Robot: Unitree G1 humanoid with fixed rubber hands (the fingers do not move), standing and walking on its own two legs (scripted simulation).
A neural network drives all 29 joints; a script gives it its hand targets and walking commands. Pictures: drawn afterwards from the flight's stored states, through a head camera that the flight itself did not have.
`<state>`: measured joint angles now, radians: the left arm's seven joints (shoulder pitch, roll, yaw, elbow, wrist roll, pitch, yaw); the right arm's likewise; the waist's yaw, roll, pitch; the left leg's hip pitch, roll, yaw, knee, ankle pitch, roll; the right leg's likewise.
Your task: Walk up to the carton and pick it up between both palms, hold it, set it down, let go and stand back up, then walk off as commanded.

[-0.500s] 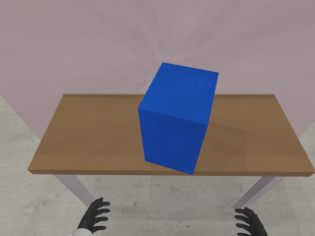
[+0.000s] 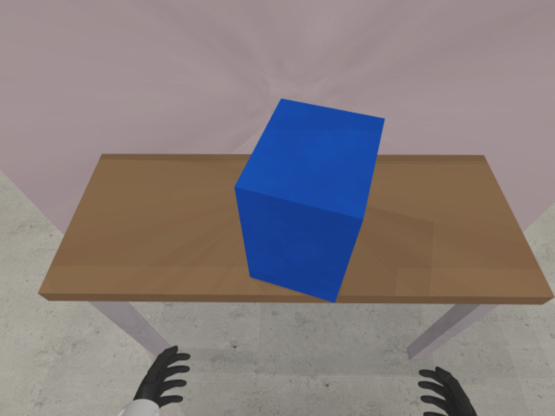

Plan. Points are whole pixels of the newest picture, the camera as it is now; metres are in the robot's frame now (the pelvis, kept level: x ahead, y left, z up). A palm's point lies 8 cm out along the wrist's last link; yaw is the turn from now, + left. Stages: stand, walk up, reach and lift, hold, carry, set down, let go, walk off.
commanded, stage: let go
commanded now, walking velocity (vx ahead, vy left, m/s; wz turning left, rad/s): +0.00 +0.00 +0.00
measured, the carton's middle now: (309, 206) +0.43 +0.00 +0.00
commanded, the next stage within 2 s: stand in 0.12 s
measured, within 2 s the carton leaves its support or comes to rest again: neither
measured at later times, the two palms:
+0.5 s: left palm out of the picture +0.08 +0.30 -0.10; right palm out of the picture +0.08 -0.28 -0.11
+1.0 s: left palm out of the picture +0.02 +0.29 -0.12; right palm out of the picture +0.02 -0.27 -0.13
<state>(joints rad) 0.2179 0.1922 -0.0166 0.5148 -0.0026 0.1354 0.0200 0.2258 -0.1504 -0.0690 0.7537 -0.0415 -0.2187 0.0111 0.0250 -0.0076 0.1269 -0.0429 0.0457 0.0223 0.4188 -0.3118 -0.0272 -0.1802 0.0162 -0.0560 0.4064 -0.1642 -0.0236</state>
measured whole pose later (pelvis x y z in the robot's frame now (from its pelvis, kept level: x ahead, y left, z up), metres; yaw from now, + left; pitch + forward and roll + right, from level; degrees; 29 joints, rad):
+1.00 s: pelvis -0.03 +0.01 +0.00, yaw -1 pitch -4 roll +1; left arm 0.20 0.30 -0.01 1.10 0.02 -0.03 -0.01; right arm 0.21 -0.33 0.00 1.08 -0.03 -0.01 0.02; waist 0.01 0.00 0.02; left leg -0.06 0.00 0.05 0.38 -0.25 0.00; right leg -0.23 -0.02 -0.02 0.41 -0.12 -0.01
